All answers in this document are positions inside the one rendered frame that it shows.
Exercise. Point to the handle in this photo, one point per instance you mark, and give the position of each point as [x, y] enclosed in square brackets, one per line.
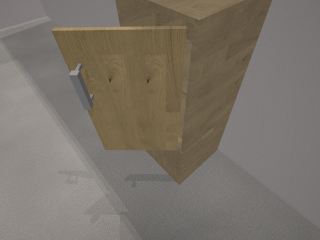
[81, 89]

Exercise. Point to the cupboard door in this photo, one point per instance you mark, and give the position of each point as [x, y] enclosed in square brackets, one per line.
[136, 76]

